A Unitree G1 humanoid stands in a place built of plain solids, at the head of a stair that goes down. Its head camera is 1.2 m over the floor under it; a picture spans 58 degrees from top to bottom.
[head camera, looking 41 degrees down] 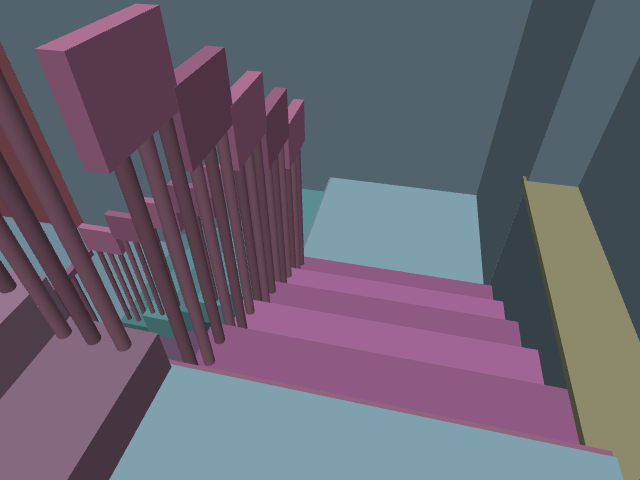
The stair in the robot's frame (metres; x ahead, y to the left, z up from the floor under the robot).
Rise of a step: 0.17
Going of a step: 0.29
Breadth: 1.31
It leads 13 degrees to the right of straight ahead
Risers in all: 6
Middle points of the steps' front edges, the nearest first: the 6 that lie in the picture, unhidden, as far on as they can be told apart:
0.65 -0.15 0.00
0.94 -0.22 -0.17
1.22 -0.28 -0.34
1.50 -0.34 -0.51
1.78 -0.41 -0.68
2.06 -0.47 -0.85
